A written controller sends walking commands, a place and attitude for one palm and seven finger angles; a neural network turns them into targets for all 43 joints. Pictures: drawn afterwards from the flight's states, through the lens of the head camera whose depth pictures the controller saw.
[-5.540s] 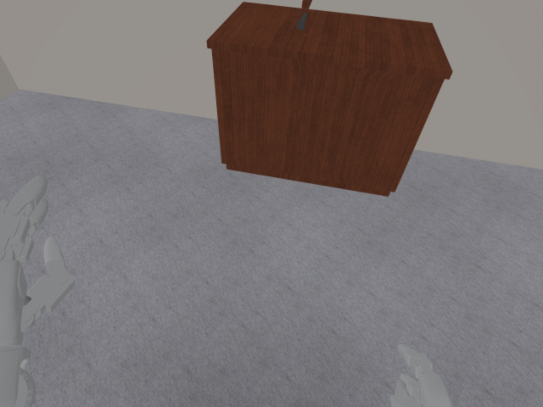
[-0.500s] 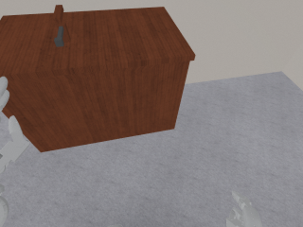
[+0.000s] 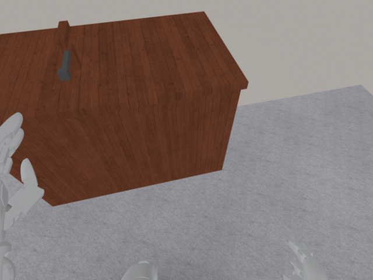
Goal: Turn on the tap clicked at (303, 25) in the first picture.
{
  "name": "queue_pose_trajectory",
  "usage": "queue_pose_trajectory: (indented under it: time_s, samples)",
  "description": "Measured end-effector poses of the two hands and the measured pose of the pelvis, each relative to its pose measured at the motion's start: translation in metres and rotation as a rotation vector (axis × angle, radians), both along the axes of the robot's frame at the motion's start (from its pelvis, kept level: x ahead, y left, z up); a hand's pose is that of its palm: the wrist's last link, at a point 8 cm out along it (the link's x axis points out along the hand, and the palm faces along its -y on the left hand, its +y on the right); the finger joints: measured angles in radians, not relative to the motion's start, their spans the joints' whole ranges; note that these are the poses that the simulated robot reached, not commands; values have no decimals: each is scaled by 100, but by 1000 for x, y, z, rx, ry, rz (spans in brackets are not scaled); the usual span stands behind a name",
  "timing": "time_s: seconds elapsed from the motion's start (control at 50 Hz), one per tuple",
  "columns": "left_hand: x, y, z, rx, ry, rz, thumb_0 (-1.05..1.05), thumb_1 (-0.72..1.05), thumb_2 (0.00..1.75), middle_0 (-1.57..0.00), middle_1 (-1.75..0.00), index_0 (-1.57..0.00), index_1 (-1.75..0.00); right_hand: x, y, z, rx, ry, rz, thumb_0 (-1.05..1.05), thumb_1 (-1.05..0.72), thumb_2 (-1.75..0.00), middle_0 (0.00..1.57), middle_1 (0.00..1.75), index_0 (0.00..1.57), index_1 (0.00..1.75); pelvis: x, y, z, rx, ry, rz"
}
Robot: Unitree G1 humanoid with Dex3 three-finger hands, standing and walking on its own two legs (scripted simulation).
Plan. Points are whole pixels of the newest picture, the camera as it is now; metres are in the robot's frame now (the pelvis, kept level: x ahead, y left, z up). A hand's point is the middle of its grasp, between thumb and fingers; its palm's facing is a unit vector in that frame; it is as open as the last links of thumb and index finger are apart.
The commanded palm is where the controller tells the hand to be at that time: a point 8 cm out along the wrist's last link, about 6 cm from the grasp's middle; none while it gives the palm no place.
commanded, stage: take the last steps up to it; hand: left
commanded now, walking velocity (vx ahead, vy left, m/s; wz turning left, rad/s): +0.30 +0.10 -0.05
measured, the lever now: (64, 74) +0.65 +0.41 +0.04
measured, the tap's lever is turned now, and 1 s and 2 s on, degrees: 0 0 0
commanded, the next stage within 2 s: come to a stop and stand still in 0.72 s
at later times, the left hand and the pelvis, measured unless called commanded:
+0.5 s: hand (52, 127) +0.33 +0.25 +0.17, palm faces +0.40 -0.79 -0.46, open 7.4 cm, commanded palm +0.28 +0.30 +0.17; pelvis +0.11 +0.02 -0.01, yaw -2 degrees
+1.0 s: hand (64, 99) +0.41 +0.26 +0.17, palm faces +0.34 -0.84 -0.43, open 7.4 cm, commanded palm +0.35 +0.31 +0.17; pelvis +0.18 +0.04 -0.01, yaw -3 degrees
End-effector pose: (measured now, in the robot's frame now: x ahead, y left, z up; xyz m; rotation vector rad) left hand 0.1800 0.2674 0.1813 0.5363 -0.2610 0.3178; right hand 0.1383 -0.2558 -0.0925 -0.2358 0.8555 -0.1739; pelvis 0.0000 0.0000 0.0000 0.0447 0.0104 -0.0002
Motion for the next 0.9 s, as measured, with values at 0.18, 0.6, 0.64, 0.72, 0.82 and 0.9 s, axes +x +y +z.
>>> queue_pose_trajectory:
  time_s: [0.18,0.6,0.64,0.72,0.82,0.9]
  samples:
    - [62,45,4,31,-150,-35,2,89,90,-21,-30,-22,-31,60,37,5,-19,-119,-57,1,-91,-90,20,30,20,30,47,35,-18,-17,-18,-30]
    - [134,27,2,-15,-28,23,2,89,90,-21,-30,-22,-31,125,43,-12,62,2,2,1,-90,-90,20,30,20,30,128,25,-3,-6,-17,-23]
    - [141,27,2,-16,-29,-1,2,89,90,-21,-30,-22,-31,133,36,-3,23,-15,-8,1,-90,-90,20,30,20,30,135,28,-2,-4,-18,-24]
    - [154,35,4,-10,-74,-52,2,89,90,-21,-30,-22,-31,153,31,11,-48,-70,-30,1,-90,-90,20,30,20,30,151,40,-8,-24,-30,-32]
    - [177,54,5,8,-149,-61,2,89,90,-21,-30,-22,-31,177,47,15,-43,-139,-63,1,-91,-90,20,30,20,30,165,50,-16,-27,-39,-51]
    - [190,56,4,-21,-115,-38,2,89,90,-21,-30,-21,-31,187,71,14,35,-151,-30,1,-91,-90,20,30,20,30,171,48,-10,-41,-25,-48]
